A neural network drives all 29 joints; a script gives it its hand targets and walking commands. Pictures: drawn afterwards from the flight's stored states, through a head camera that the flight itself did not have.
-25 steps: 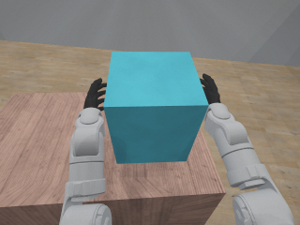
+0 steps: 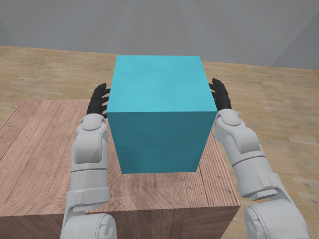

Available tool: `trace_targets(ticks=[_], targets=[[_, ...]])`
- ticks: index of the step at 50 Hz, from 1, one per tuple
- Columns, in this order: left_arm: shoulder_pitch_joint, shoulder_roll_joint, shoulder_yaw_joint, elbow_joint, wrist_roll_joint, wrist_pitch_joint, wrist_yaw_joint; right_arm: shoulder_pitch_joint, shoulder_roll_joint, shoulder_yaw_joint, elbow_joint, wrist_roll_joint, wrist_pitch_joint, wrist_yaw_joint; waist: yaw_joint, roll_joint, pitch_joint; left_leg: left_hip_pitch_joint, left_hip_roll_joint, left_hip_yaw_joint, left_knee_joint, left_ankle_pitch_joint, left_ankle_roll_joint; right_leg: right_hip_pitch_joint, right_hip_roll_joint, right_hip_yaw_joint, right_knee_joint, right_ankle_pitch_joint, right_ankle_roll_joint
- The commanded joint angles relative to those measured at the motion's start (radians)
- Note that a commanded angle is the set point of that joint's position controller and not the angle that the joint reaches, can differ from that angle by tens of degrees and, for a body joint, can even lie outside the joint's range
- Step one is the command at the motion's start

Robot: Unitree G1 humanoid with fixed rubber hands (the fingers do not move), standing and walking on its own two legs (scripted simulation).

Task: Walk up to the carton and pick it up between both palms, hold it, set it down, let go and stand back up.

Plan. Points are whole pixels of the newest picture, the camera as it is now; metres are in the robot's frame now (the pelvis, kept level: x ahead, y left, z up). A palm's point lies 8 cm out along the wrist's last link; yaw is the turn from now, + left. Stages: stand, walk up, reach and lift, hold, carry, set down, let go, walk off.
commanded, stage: hold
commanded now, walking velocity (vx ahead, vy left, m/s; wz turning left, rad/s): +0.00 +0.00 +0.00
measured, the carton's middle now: (159, 117) +0.39 +0.00 +0.14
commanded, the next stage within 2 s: none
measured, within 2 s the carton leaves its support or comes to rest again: neither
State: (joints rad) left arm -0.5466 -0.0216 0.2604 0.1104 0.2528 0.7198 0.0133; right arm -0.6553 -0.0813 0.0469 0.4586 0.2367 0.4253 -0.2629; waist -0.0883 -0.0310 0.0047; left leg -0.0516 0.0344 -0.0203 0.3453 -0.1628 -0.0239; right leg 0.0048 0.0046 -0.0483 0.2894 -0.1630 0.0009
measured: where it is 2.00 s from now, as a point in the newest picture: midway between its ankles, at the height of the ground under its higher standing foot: outside the picture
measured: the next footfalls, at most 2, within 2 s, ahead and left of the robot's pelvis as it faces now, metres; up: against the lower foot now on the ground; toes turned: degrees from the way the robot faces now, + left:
none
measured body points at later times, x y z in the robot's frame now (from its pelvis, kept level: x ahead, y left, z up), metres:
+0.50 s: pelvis +0.00 +0.01 +0.00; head -0.05 +0.05 +0.45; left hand +0.38 +0.16 +0.18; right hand +0.37 -0.14 +0.19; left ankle +0.03 +0.13 -0.75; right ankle +0.01 -0.12 -0.75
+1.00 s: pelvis +0.01 +0.00 +0.00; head -0.04 +0.03 +0.45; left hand +0.37 +0.16 +0.17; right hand +0.37 -0.14 +0.18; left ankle +0.03 +0.13 -0.75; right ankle +0.01 -0.12 -0.75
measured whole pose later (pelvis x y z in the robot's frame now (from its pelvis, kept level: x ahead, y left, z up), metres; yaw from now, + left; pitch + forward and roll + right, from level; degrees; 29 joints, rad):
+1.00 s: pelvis +0.01 +0.00 +0.00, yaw +0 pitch -8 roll -1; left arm -0.48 -0.03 0.23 0.03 0.24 0.73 0.03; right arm -0.60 -0.08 0.05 0.38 0.25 0.43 -0.26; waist -0.09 -0.04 0.02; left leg -0.04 0.03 -0.02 0.36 -0.18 -0.02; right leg 0.03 0.00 -0.05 0.28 -0.17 0.01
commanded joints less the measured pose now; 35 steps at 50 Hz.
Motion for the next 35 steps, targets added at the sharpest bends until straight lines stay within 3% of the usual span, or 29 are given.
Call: trace_targets(ticks=[1, 4, 8, 16, 24, 31, 35], targets=[[-0.776, -0.549, -0.541, -0.199, -0.177, -0.101, -0.148, -0.835, 0.688, 0.389, -0.402, 0.101, -0.099, 0.113, 0.004, 0.019, -0.498, 0.169, -0.088, 0.013, 0.001, 0.243, 0.006, 0.054, 0.028, 0.022, -0.029, 0.296, 0.068], [-0.782, -0.553, -0.525, -0.159, -0.163, -0.095, -0.146, -0.839, 0.677, 0.363, -0.354, 0.090, -0.098, 0.119, 0.001, 0.034, -0.442, 0.175, -0.081, 0.010, -0.010, 0.222, 0.004, 0.012, 0.037, 0.011, -0.047, 0.199, 0.056], [-0.804, -0.589, -0.579, -0.186, -0.186, -0.101, -0.136, -0.864, 0.674, 0.354, -0.388, 0.090, -0.113, 0.123, -0.019, 0.063, -0.487, 0.200, -0.074, 0.002, 0.003, 0.258, -0.011, 0.011, 0.047, 0.006, -0.043, 0.193, 0.045], [-0.837, -0.624, -0.591, -0.167, -0.182, -0.096, -0.110, -0.863, 0.626, 0.295, -0.298, 0.076, -0.120, 0.152, -0.033, 0.126, -0.468, 0.218, -0.053, -0.019, -0.008, 0.195, -0.037, -0.048, 0.051, -0.004, -0.047, 0.086, 0.025], [-0.780, -0.617, -0.568, -0.146, -0.164, -0.083, -0.104, -0.853, 0.611, 0.295, -0.300, 0.083, -0.120, 0.155, -0.026, 0.109, -0.443, 0.212, -0.057, -0.013, 0.000, 0.258, -0.038, -0.021, 0.055, -0.003, -0.048, 0.138, 0.028], [-0.725, -0.595, -0.563, -0.220, -0.172, -0.089, -0.108, -0.840, 0.647, 0.375, -0.402, 0.119, -0.118, 0.138, -0.001, 0.056, -0.496, 0.228, -0.072, 0.004, 0.032, 0.394, -0.025, 0.048, 0.058, 0.003, -0.029, 0.292, 0.045], [-0.714, -0.587, -0.590, -0.268, -0.183, -0.091, -0.112, -0.794, 0.655, 0.396, -0.436, 0.123, -0.108, 0.128, -0.007, 0.061, -0.507, 0.227, -0.077, 0.005, 0.037, 0.422, -0.031, 0.071, 0.057, 0.004, -0.016, 0.362, 0.049]])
